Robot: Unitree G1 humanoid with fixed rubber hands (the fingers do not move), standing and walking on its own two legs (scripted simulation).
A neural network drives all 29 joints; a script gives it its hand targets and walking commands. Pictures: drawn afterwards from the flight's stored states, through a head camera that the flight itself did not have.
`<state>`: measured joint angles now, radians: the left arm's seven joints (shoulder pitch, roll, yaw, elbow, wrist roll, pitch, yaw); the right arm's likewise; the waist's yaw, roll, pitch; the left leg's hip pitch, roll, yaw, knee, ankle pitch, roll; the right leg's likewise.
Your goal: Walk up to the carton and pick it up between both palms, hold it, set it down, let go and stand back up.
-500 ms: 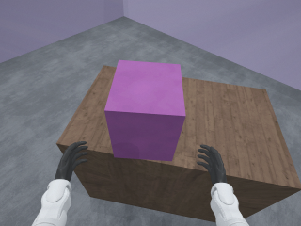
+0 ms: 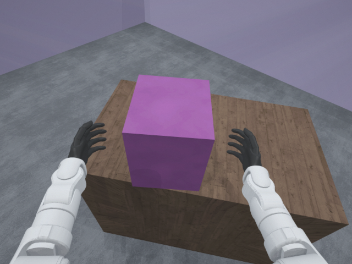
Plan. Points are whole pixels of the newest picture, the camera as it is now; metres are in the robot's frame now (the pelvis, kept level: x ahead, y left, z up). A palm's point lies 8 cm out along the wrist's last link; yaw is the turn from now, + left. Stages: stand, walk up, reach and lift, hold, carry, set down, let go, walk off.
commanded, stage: reach and lift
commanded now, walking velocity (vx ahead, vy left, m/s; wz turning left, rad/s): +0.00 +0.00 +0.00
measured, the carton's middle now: (169, 134) +0.49 +0.03 -0.01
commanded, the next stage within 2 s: none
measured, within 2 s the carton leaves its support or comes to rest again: neither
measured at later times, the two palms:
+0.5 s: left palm (83, 119) +0.41 +0.23 +0.12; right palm (254, 127) +0.42 -0.17 +0.11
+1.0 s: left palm (79, 86) +0.46 +0.24 +0.17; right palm (255, 90) +0.47 -0.16 +0.18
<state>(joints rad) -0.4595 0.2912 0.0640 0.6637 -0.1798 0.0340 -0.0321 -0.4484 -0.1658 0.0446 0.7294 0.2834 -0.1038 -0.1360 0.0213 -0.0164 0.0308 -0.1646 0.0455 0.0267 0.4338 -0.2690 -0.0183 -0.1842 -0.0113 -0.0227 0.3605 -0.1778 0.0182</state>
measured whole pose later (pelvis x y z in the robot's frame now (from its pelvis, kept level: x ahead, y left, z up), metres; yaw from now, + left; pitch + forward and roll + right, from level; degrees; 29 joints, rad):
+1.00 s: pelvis +0.01 -0.01 +0.00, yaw +1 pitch +9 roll -2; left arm -1.09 0.43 -0.03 1.05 -0.28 0.27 0.02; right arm -1.11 -0.29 0.03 1.07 0.38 0.21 -0.16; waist -0.01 -0.02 -0.09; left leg -0.34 0.05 0.00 0.41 -0.23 -0.03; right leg -0.33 0.00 -0.05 0.30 -0.13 0.01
